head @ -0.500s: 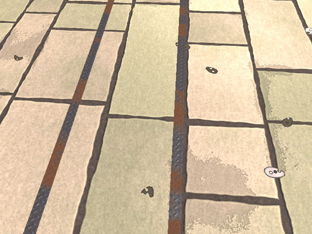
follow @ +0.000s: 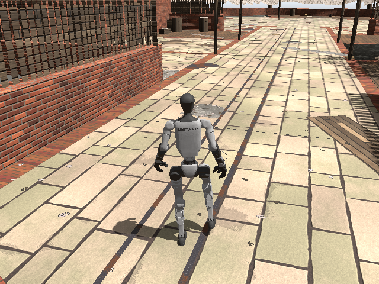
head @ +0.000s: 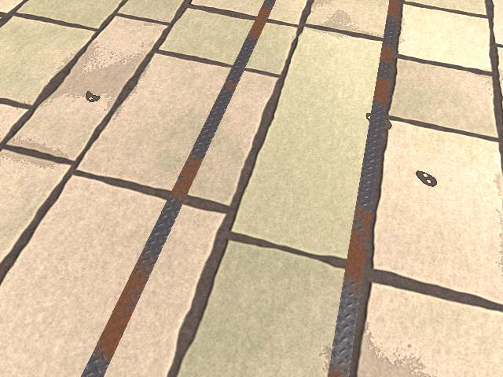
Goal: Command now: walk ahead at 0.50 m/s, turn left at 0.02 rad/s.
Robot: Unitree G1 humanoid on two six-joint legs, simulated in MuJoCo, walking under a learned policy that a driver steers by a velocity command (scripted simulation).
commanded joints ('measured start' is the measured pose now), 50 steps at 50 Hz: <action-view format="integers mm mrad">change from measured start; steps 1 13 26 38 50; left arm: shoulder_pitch -24 42 132 302 107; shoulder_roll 47 115 152 -1 1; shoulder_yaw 3 26 39 -3 -12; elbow -45 -87 -117 -139 -169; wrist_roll -8 -13 -16 -17 1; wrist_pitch -4 -5 17 39 50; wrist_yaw -9 -64 4 13 -2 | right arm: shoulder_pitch -21 -3 -152 60 -98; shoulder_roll -157 -216 -102 -288 -169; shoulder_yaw -35 -50 0 -71 -34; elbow -50 9 -130 -122 -35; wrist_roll -2 1 -20 -29 1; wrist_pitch -24 19 -41 -76 -42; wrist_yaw -14 -42 -19 -14 -6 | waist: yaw -1 71 40 -35 39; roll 100 135 -11 173 141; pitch -31 -114 -40 -342 -84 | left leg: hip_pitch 0 293 -415 433 -29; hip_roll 237 308 169 428 304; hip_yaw -79 81 -18 -446 -20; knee -145 235 523 130 -51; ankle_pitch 280 983 38 -7 638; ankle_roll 117 22 -168 86 99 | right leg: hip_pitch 37 252 376 157 160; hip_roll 3 193 31 217 80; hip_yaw -19 -139 215 168 -4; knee -157 -369 -700 84 -112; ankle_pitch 214 5 182 -260 -41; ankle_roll -3 -152 -309 -84 -6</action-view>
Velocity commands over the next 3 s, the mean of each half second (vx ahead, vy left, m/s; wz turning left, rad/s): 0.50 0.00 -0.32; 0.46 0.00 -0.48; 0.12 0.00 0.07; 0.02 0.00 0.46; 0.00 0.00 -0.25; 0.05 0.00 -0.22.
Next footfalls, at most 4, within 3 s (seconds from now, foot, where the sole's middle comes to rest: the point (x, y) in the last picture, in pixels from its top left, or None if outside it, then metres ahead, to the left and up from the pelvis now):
0.28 right None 0.34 -0.16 -0.78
0.74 left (250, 309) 0.66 -0.02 -0.78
1.16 right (355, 293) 0.70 -0.33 -0.78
1.56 left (269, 277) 0.76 -0.08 -0.78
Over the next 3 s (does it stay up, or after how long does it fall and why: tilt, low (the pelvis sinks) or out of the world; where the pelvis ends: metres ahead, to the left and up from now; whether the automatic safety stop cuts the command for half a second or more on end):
stays up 0.68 -0.25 0.00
